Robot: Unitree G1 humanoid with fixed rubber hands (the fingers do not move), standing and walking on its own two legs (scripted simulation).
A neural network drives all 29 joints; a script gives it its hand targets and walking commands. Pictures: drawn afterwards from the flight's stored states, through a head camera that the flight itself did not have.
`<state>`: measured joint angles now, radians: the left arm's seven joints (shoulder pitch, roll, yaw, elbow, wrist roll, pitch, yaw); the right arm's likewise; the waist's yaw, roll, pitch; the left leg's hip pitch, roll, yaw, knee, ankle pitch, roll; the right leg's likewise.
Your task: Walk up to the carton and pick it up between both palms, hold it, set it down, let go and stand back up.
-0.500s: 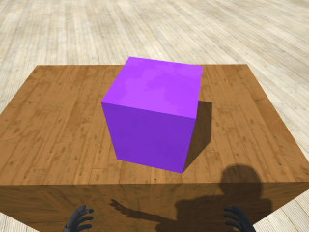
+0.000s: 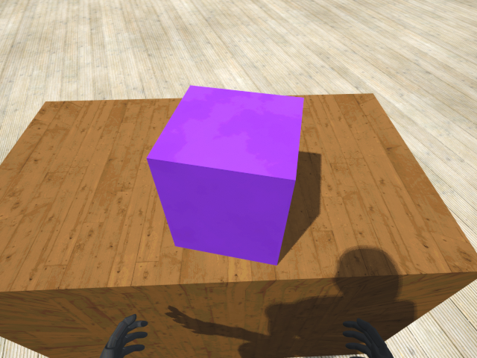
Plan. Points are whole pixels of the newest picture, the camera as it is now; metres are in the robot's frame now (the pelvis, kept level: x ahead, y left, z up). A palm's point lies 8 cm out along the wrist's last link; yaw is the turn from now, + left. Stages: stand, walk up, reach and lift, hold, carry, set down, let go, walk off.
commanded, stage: let go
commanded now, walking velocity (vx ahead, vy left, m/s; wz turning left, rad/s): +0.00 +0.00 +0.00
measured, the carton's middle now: (234, 177) +0.43 +0.02 +0.06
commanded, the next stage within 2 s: stand in 0.24 s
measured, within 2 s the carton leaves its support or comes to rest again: neither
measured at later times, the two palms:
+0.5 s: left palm out of the picture +0.10 +0.27 -0.09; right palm out of the picture +0.11 -0.28 -0.11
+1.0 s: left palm out of the picture +0.03 +0.28 -0.10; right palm out of the picture +0.05 -0.29 -0.12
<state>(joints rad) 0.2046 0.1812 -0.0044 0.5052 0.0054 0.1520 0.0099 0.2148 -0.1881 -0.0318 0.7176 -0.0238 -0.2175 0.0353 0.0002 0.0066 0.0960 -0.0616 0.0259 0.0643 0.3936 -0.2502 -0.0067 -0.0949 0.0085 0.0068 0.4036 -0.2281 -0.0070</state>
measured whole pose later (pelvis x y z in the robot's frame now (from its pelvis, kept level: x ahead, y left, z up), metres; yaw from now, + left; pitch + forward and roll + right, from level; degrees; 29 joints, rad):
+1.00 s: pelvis -0.03 -0.01 +0.00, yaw +2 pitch -5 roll +0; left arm 0.27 0.33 -0.01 0.88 0.01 -0.04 0.00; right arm 0.23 -0.32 -0.05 0.97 -0.01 -0.02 0.02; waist 0.01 0.01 0.04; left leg -0.11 0.01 0.03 0.40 -0.21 -0.01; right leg -0.13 -0.01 -0.04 0.43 -0.21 -0.01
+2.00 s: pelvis -0.03 -0.01 +0.00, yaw +2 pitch -3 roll +0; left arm 0.22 0.34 0.00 1.01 0.00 -0.02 0.00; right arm 0.22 -0.33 -0.03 1.05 0.00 -0.02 0.00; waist 0.00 0.01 0.05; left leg -0.12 0.03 0.02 0.36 -0.17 -0.02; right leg -0.14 0.00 -0.04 0.37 -0.17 -0.02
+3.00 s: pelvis +0.00 +0.00 +0.00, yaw +1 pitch -3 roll +0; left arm 0.19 0.33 0.00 1.06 0.00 -0.02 0.02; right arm 0.20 -0.32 -0.03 1.08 0.00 -0.03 -0.01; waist 0.00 0.01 0.06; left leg -0.06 0.02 0.05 0.30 -0.19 -0.02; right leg -0.10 -0.01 -0.02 0.33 -0.18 0.00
